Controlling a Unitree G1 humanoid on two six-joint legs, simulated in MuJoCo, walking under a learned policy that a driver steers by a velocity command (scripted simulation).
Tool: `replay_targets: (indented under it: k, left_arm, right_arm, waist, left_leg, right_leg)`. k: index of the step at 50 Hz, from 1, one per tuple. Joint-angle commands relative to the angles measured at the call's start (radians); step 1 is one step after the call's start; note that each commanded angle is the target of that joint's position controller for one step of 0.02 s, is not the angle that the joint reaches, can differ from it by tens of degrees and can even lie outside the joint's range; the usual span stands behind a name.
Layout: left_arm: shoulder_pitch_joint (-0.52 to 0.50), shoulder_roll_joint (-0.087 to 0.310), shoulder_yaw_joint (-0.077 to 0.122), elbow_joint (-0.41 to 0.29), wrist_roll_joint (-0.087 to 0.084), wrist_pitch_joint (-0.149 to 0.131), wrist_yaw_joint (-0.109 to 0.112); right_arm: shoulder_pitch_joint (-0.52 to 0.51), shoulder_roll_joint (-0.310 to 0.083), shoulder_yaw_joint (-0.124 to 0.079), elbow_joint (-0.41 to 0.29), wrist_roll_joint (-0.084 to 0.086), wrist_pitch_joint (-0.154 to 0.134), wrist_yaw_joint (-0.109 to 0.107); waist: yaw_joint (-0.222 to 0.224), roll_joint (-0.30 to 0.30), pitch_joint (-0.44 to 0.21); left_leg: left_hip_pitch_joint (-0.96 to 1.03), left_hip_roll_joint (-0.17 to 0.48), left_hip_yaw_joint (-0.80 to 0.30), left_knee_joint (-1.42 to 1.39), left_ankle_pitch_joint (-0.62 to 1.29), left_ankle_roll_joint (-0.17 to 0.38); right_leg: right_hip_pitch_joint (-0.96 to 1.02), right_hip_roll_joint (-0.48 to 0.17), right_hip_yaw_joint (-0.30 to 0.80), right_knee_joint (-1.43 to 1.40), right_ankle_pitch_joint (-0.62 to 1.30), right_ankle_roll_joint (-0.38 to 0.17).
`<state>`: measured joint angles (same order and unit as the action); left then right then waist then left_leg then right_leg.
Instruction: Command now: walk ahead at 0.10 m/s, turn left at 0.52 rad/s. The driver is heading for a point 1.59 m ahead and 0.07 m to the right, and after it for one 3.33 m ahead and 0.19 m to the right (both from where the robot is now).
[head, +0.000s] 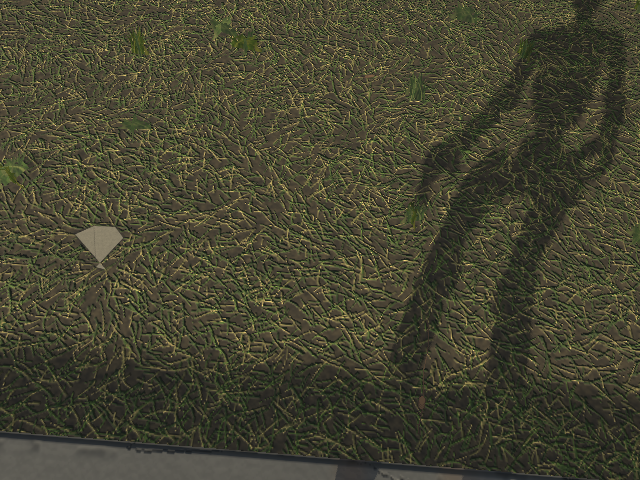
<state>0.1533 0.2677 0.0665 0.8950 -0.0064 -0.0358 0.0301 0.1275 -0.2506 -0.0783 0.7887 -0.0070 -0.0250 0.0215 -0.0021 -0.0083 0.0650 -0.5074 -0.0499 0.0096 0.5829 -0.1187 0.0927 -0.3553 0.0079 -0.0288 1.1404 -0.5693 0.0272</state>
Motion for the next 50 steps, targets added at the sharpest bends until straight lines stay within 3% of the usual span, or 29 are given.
replay_targets:
  k: [1,2,5,10,13,17,20,21,22,23,24,25,26,27,29,31,32,34,35,37,38,39,40,41,42,43,46,48,50]
  left_arm:
    - [0.032,0.098,0.022,-0.070,-0.007,0.001,0.007]
    - [0.016,0.114,0.031,-0.079,0.008,0.013,0.020]
    - [0.035,0.085,0.031,-0.093,0.011,0.031,0.028]
    - [-0.022,0.080,0.027,-0.117,0.011,0.041,0.038]
    - [-0.037,0.085,0.027,-0.126,0.008,0.035,0.031]
    - [-0.009,0.086,0.022,-0.122,0.002,0.018,0.011]
    - [0.066,0.073,0.019,-0.100,0.005,0.007,-0.012]
    - [0.083,0.103,0.025,-0.099,0.021,0.007,-0.017]
    - [0.076,0.168,0.031,-0.120,0.048,0.009,-0.017]
    - [0.049,0.200,0.036,-0.125,0.070,0.007,-0.021]
    - [-0.003,0.171,0.032,-0.152,0.060,0.000,-0.017]
    - [-0.033,0.156,0.030,-0.158,0.040,-0.001,-0.013]
    - [-0.051,0.129,0.021,-0.163,0.025,0.000,-0.010]
    - [-0.058,0.102,0.010,-0.159,0.013,0.002,-0.009]
    - [-0.049,0.063,-0.007,-0.147,0.016,0.008,-0.011]
    - [-0.005,0.065,-0.007,-0.125,0.013,0.018,-0.010]
    - [0.039,0.096,0.001,-0.110,0.007,0.025,-0.006]
    - [0.105,0.182,0.025,-0.092,-0.006,0.038,0.001]
    - [0.115,0.194,0.029,-0.091,-0.011,0.040,0.002]
    - [0.101,0.186,0.028,-0.092,-0.028,0.039,0.001]
    - [0.090,0.166,0.023,-0.091,-0.030,0.035,-0.001]
    - [0.058,0.122,0.011,-0.100,-0.025,0.023,-0.007]
    - [-0.008,0.042,-0.010,-0.130,-0.014,0.003,-0.018]
    - [-0.062,0.030,-0.015,-0.181,-0.014,-0.023,-0.024]
    - [-0.130,0.101,0.003,-0.201,-0.024,-0.039,-0.028]
    - [-0.117,0.119,0.013,-0.198,-0.037,-0.049,-0.037]
    - [-0.085,0.109,0.014,-0.174,-0.021,-0.060,-0.060]
    - [-0.113,0.067,0.000,-0.180,-0.012,-0.060,-0.075]
    - [-0.173,0.032,-0.015,-0.201,-0.009,-0.057,-0.084]
  right_arm:
    - [0.059,-0.140,-0.033,-0.081,0.019,0.004,-0.012]
    - [0.040,-0.125,-0.029,-0.086,0.020,0.011,-0.019]
    - [0.045,-0.144,-0.036,-0.105,-0.005,0.020,-0.035]
    - [0.058,-0.173,-0.048,-0.133,0.009,0.033,-0.059]
    - [0.050,-0.169,-0.047,-0.148,0.006,0.045,-0.067]
    - [0.062,-0.149,-0.036,-0.153,0.000,0.058,-0.067]
    - [0.058,-0.134,-0.023,-0.150,0.015,0.070,-0.068]
    - [0.097,-0.115,-0.017,-0.140,0.018,0.070,-0.069]
    - [0.156,-0.073,-0.007,-0.134,0.008,0.067,-0.068]
    - [0.101,-0.132,-0.030,-0.173,0.016,0.052,-0.067]
    - [0.076,-0.193,-0.048,-0.158,0.007,0.044,-0.067]
    - [0.088,-0.195,-0.055,-0.135,0.013,0.048,-0.065]
    - [0.120,-0.160,-0.050,-0.102,0.011,0.062,-0.069]
    - [0.137,-0.132,-0.043,-0.091,0.008,0.071,-0.070]
    - [0.137,-0.084,-0.026,-0.083,0.015,0.077,-0.067]
    - [0.100,-0.041,-0.002,-0.085,0.015,0.071,-0.062]
    - [0.055,-0.031,0.007,-0.095,0.019,0.065,-0.057]
    - [0.007,-0.079,0.000,-0.113,0.033,0.049,-0.050]
    - [0.018,-0.096,-0.003,-0.107,0.039,0.039,-0.048]
    - [0.084,-0.088,-0.003,-0.065,0.038,0.016,-0.042]
    - [0.128,-0.084,-0.004,-0.041,0.032,0.005,-0.040]
    - [0.208,-0.093,-0.007,-0.017,0.028,-0.006,-0.041]
    - [0.318,-0.147,-0.021,0.013,0.019,-0.014,-0.044]
    - [0.363,-0.231,-0.046,0.033,0.017,-0.017,-0.031]
    - [0.362,-0.196,-0.037,0.023,0.009,-0.031,-0.027]
    - [0.344,-0.157,-0.024,0.020,0.002,-0.042,-0.030]
    - [0.299,-0.130,-0.009,0.006,0.015,-0.043,-0.032]
    - [0.284,-0.119,-0.004,0.002,0.013,-0.033,-0.030]
    - [0.288,-0.142,-0.009,0.008,0.013,-0.030,-0.030]
  waist:
    - [-0.014,-0.003,-0.245]
    - [-0.002,0.018,-0.202]
    - [0.023,0.104,-0.192]
    - [-0.003,0.121,-0.205]
    - [-0.011,0.147,-0.180]
    - [-0.025,0.165,-0.187]
    - [0.018,0.152,-0.169]
    - [0.015,0.100,-0.154]
    - [-0.027,-0.122,-0.169]
    - [-0.020,-0.312,-0.099]
    - [-0.010,-0.204,-0.086]
    - [-0.021,-0.142,-0.085]
    - [-0.032,-0.111,-0.091]
    - [-0.034,-0.113,-0.081]
    - [-0.034,-0.130,-0.080]
    - [0.003,-0.153,-0.105]
    - [0.042,-0.175,-0.092]
    - [0.081,-0.205,-0.049]
    - [0.079,-0.197,-0.036]
    - [0.039,-0.162,-0.012]
    - [0.014,-0.146,-0.017]
    - [-0.026,-0.116,-0.054]
    - [-0.069,0.030,-0.104]
    - [-0.078,0.257,-0.076]
    - [-0.112,0.228,0.012]
    - [-0.088,0.183,0.041]
    - [-0.058,0.141,0.040]
    - [-0.057,0.128,0.035]
    - [-0.071,0.133,0.043]
  left_leg:
    - [0.418,0.293,-0.416,-0.229,0.259,0.209]
    - [0.319,0.258,-0.384,-0.250,0.178,0.185]
    - [0.225,0.197,-0.350,-0.278,0.154,0.168]
    - [0.239,0.184,-0.417,-0.291,-0.090,0.139]
    - [0.225,0.179,-0.453,-0.299,-0.192,0.128]
    - [0.229,0.184,-0.473,-0.271,-0.139,0.122]
    - [0.188,0.146,-0.456,-0.217,-0.138,0.073]
    - [0.141,0.098,-0.414,-0.158,-0.199,0.025]
    - [0.047,-0.036,-0.265,0.084,-0.372,-0.042]
    - [-0.037,-0.095,-0.167,0.208,-0.501,-0.078]
    - [-0.027,-0.061,-0.212,0.368,-0.452,-0.102]
    - [-0.038,-0.066,-0.205,0.441,-0.398,-0.117]
    - [-0.027,-0.054,-0.200,0.490,-0.365,-0.137]
    - [-0.029,-0.043,-0.204,0.528,-0.329,-0.153]
    - [0.021,-0.016,-0.157,0.463,-0.298,-0.175]
    - [0.082,0.037,-0.080,0.243,-0.269,-0.186]
    - [0.110,0.036,-0.041,0.155,-0.279,-0.185]
    - [0.116,0.013,0.011,0.067,-0.351,-0.171]
    - [0.133,0.013,0.019,0.007,-0.339,-0.152]
    - [0.260,0.010,0.036,-0.182,-0.199,-0.092]
    - [0.360,0.019,0.022,-0.229,-0.157,-0.060]
    - [0.505,0.077,-0.045,-0.227,-0.142,-0.025]
    - [0.655,0.201,-0.214,-0.229,-0.200,0.027]
    - [0.651,0.353,-0.468,-0.323,-0.320,0.128]
    - [0.636,0.420,-0.576,-0.389,-0.344,0.195]
    - [0.650,0.412,-0.550,-0.390,-0.340,0.192]
    - [0.651,0.342,-0.387,-0.411,-0.171,0.129]
    - [0.553,0.278,-0.263,-0.430,-0.056,0.105]
    - [0.450,0.239,-0.182,-0.434,0.007,0.088]
  right_leg:
    - [-0.312,-0.031,0.116,0.185,0.056,0.004]
    - [-0.273,-0.047,0.116,0.110,0.099,0.006]
    - [-0.190,-0.020,0.101,-0.022,0.166,0.015]
    - [-0.190,-0.008,0.132,-0.208,0.232,0.036]
    - [-0.169,-0.005,0.135,-0.282,0.245,0.039]
    - [-0.065,-0.008,0.105,-0.393,0.217,0.022]
    - [0.108,0.002,0.059,-0.659,0.340,-0.026]
    - [0.176,-0.069,0.114,-0.743,0.398,-0.056]
    - [0.247,-0.279,0.324,-0.802,0.537,-0.131]
    - [0.109,-0.402,0.523,-0.872,0.609,-0.277]
    - [0.089,-0.375,0.491,-0.866,0.579,-0.296]
    - [0.105,-0.322,0.409,-0.844,0.577,-0.258]
    - [0.121,-0.276,0.344,-0.829,0.565,-0.226]
    - [0.127,-0.261,0.316,-0.821,0.590,-0.221]
    - [0.129,-0.207,0.236,-0.818,0.616,-0.215]
    - [0.182,-0.167,0.196,-0.819,0.492,-0.198]
    - [0.184,-0.163,0.212,-0.841,0.327,-0.202]
    - [0.185,-0.205,0.305,-0.883,0.091,-0.231]
    - [0.185,-0.222,0.340,-0.894,0.032,-0.239]
    - [0.125,-0.218,0.345,-0.893,0.006,-0.233]
    - [0.069,-0.203,0.329,-0.873,0.043,-0.217]
    - [-0.027,-0.177,0.292,-0.803,0.096,-0.184]
    - [-0.187,-0.084,0.148,-0.589,0.145,-0.123]
    - [-0.340,0.018,-0.008,-0.410,0.103,-0.081]
    - [-0.467,-0.024,0.038,-0.265,0.005,-0.077]
    - [-0.541,-0.058,0.069,-0.164,0.034,-0.087]
    - [-0.573,-0.114,0.070,-0.150,0.226,-0.088]
    - [-0.453,-0.098,0.027,-0.282,0.343,-0.061]
    - [-0.326,-0.068,-0.007,-0.413,0.453,-0.045]
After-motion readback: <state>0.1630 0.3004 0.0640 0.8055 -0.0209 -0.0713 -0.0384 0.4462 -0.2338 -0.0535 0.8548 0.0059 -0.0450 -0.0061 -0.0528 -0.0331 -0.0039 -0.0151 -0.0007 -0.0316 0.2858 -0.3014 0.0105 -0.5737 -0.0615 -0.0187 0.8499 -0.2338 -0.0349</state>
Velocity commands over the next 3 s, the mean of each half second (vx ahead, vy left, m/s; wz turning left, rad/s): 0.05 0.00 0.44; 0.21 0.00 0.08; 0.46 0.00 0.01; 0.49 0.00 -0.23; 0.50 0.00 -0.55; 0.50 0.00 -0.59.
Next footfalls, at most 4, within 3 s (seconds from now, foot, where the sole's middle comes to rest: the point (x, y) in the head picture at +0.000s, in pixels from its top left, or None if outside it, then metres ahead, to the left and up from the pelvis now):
0.42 right None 0.13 -0.15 -0.76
0.78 left None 0.03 0.07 -0.76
1.16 right None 0.36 -0.11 -0.76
1.86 left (196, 379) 0.70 0.30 -0.92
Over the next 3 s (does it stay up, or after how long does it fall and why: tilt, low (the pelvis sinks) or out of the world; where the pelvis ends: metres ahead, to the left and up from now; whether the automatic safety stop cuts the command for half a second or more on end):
stays up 1.23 0.11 -0.15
